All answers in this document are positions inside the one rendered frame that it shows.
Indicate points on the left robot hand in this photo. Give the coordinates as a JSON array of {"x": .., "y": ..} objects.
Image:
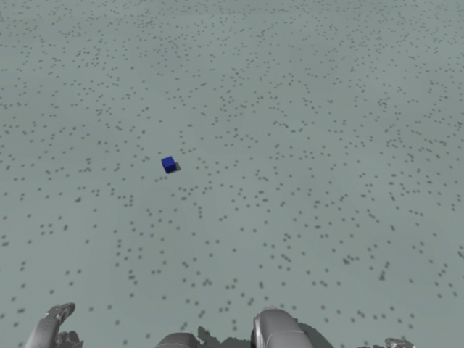
[{"x": 45, "y": 332}]

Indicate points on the cube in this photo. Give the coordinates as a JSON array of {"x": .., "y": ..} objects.
[{"x": 169, "y": 164}]

